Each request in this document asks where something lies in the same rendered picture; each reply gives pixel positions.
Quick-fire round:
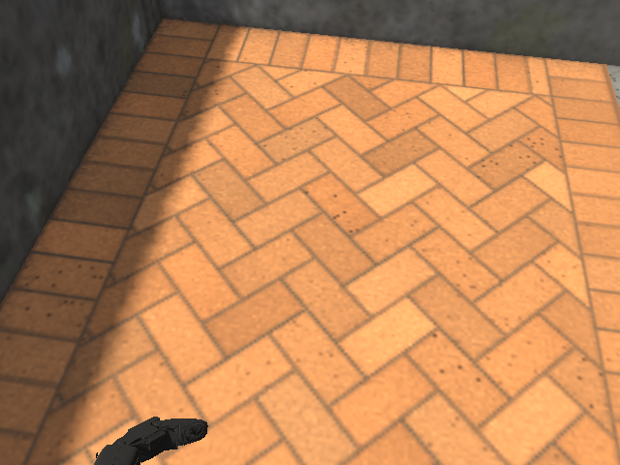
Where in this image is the robot left hand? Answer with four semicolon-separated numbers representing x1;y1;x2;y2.
94;417;208;465

